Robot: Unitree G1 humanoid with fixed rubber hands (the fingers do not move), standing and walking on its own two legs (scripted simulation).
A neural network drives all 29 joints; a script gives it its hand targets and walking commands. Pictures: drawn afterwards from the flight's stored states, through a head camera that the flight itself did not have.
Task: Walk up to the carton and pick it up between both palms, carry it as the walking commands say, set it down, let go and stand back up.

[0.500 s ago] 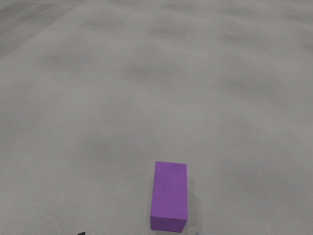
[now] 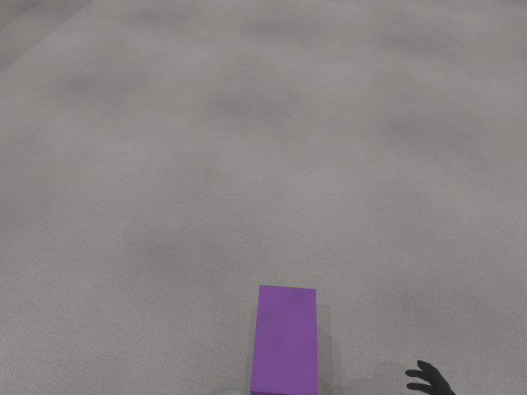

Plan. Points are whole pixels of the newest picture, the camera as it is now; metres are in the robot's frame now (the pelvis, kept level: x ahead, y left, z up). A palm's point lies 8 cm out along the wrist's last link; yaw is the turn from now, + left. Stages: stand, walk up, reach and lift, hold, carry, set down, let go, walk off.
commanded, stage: walk up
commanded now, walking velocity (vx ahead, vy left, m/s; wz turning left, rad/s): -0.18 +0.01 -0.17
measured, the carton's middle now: (283, 346) +0.32 -0.03 -0.62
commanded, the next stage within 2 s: none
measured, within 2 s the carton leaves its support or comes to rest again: neither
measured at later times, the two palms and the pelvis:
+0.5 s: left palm out of the picture -0.03 +0.23 -0.11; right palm out of the picture -0.05 -0.27 -0.15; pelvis -0.12 -0.03 -0.01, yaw -3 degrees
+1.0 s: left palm out of the picture -0.17 +0.27 -0.12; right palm out of the picture -0.23 -0.23 -0.11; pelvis -0.23 +0.02 +0.01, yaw -2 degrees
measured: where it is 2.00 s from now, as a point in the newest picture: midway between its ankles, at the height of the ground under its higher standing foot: outside the picture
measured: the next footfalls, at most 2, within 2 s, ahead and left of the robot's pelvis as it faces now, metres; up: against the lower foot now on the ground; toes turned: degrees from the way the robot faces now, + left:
right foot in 0.44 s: -0.05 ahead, -0.13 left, +0.00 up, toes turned -5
left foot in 0.88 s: -0.26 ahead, +0.08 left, +0.00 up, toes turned +3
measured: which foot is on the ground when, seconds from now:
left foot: down 0.00-0.44, up 0.46-0.86, down 0.88-1.00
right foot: up 0.00-0.42, down 0.44-0.88, up 0.90-1.00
